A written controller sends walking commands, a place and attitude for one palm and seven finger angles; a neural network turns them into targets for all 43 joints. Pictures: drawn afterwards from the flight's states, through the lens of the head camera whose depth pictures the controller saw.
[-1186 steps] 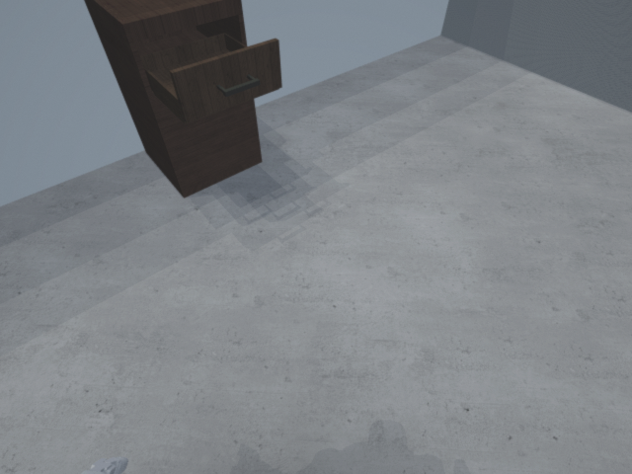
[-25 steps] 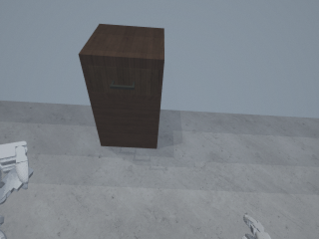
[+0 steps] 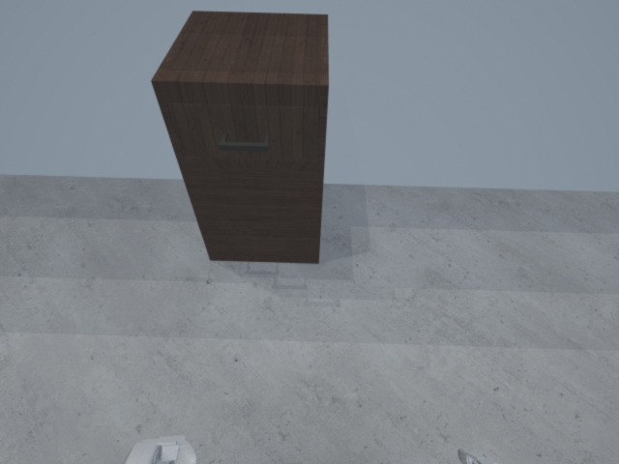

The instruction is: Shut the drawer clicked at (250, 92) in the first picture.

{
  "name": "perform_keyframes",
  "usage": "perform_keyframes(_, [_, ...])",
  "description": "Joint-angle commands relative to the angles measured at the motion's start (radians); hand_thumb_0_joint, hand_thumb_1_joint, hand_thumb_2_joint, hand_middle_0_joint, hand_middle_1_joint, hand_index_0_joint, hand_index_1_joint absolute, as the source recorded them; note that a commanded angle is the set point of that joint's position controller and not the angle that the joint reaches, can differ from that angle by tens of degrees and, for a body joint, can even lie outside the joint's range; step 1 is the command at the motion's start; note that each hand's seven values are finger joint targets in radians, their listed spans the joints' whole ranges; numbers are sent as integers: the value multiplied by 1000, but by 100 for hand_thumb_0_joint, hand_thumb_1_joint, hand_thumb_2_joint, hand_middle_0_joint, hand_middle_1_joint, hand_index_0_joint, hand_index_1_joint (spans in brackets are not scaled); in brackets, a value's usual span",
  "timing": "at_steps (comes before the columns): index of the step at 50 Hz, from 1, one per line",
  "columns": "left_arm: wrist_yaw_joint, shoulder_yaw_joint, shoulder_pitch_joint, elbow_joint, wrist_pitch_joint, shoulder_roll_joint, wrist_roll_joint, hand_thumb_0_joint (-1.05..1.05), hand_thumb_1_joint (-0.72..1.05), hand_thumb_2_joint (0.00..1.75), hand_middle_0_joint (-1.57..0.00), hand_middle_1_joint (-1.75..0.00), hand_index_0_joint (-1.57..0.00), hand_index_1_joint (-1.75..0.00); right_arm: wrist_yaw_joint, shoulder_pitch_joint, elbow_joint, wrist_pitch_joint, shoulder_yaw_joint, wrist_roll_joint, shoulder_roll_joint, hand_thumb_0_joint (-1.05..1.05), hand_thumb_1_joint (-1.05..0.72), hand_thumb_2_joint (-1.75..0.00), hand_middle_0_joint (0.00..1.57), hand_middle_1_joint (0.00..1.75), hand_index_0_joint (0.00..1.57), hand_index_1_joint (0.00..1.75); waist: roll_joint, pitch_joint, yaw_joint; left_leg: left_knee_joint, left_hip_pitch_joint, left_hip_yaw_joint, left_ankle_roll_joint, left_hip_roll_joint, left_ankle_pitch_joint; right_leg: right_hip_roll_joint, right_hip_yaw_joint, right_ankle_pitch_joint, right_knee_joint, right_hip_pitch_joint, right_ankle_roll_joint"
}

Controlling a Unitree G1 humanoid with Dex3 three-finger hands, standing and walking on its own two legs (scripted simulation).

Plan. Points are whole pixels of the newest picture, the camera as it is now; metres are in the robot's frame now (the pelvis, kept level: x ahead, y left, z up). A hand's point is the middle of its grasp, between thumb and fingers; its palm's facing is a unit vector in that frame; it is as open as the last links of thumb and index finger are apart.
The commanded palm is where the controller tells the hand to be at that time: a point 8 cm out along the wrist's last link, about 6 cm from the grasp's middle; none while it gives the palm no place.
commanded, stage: let the arm hang, fingers relaxed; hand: left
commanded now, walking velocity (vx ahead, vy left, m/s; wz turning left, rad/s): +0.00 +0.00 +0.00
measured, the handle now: (245, 141) +0.90 +0.19 -0.15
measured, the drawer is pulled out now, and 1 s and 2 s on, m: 0.00 0.00 0.00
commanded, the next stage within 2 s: look to check the result in 0.86 s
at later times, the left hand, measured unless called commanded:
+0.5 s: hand out of the picture -0.02 +0.17 -0.16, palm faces +0.01 -0.98 -0.21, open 6.8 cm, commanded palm none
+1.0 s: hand out of the picture -0.01 +0.15 -0.16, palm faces +0.03 -0.98 -0.18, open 7.3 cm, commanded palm none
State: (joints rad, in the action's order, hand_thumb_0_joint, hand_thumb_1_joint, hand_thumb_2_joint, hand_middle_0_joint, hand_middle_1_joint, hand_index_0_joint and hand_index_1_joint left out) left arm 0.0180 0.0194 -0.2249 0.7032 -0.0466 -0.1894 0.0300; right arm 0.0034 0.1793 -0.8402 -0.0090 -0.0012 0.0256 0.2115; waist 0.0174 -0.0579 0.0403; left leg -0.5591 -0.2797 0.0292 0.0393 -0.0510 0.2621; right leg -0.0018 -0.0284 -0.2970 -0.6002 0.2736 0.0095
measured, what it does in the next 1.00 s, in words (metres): stands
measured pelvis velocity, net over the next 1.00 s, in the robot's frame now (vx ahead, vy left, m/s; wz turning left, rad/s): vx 0.00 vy -0.01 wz -0.01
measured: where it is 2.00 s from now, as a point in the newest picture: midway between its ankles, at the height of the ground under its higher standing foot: outside the picture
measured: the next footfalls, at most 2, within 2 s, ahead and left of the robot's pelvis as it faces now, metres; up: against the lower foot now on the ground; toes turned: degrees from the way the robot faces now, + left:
none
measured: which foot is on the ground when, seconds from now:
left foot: down 0.00-1.00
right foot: down 0.00-1.00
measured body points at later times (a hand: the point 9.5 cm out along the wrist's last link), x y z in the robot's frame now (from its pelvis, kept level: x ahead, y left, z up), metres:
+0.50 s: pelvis -0.01 -0.01 +0.01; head +0.00 -0.02 +0.46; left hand -0.02 +0.22 -0.14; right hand -0.03 -0.22 -0.15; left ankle +0.02 +0.10 -0.73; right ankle +0.01 -0.11 -0.73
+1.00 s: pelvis +0.00 -0.01 +0.01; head +0.01 -0.02 +0.46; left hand -0.01 +0.20 -0.15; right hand -0.04 -0.21 -0.15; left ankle +0.02 +0.10 -0.73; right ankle +0.01 -0.11 -0.73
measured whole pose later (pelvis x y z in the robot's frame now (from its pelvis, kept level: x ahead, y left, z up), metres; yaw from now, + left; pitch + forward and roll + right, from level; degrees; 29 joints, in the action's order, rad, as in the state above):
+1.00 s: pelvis +0.00 -0.01 +0.01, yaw +0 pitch -2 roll +0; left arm 0.04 0.01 -0.31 1.13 0.01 -0.12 0.01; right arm 0.04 0.33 -1.14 0.00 0.02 0.02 0.11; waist -0.01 -0.04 0.02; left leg -0.43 -0.20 0.02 0.02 -0.01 0.20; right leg -0.04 -0.02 -0.22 -0.43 0.18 0.03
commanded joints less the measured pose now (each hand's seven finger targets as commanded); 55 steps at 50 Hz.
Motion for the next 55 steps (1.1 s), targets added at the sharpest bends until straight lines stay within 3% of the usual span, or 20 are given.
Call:
perform_keyframes(1, [1,17,-18,91,62,-171,-15,0,90,90,-88,-104,-88,-104,8,36,-24,3,29,-9,83,0,-90,-90,20,30,20,30,39,77,-18,100,69,-83,-16,74,-86,133,-159,209,250,-40,62])
perform_keyframes(3, [6,25,-30,143,64,-132,-17,0,90,90,-80,-95,-80,-95,13,55,-71,1,31,-2,70,0,-90,-90,20,30,20,30,-125,99,-23,148,103,-109,-7,108,-142,96,-121,186,238,-57,51])
perform_keyframes(4, [7,23,-32,167,61,-139,-17,0,90,90,-76,-91,-76,-91,14,52,-86,0,31,-4,80,0,-90,-90,20,30,20,30,-148,93,-32,160,90,-125,0,121,-156,82,-109,181,233,-78,45])
perform_keyframes(10, [7,2,-49,298,58,-127,-21,0,90,90,-52,-65,-52,-65,22,114,-178,2,29,-12,75,0,-90,-90,20,30,20,30,-27,58,-32,207,97,-129,5,137,-119,78,-86,130,272,-82,45])
perform_keyframes(18, [14,-8,-92,390,53,-100,-22,0,90,90,-20,-30,-20,-30,27,172,-254,10,26,-12,44,0,-90,-90,20,30,20,30,-6,-29,-30,237,85,-121,4,131,-17,75,-89,7,308,-21,47])
perform_keyframes(26, [19,-4,-126,408,55,-64,-20,0,90,90,-20,-30,-20,-30,30,211,-277,9,29,-10,8,0,-90,-90,20,30,20,30,-13,-60,-28,237,64,-116,5,125,22,69,-97,-55,313,21,48])
perform_keyframes(31, [21,1,-139,409,57,-44,-19,0,90,90,-20,-30,-20,-30,33,224,-279,4,30,-10,-10,0,-90,-90,20,30,20,30,-36,-56,-30,239,58,-121,6,127,21,65,-92,-28,298,16,48])
perform_keyframes(38, [23,1,-151,411,64,-27,-21,0,90,90,-20,-30,-20,-30,37,233,-279,-1,33,-11,-22,0,-90,-90,20,30,20,30,-17,-45,-29,219,74,-109,4,125,-36,69,-98,16,297,11,51])
perform_keyframes(55, [25,1,-154,414,66,-29,-21,0,90,90,-20,-30,-20,-30,38,225,-286,-1,34,-13,-19,0,-90,-90,20,30,20,30,-17,-46,-28,218,93,-103,1,131,-53,70,-98,40,295,4,49])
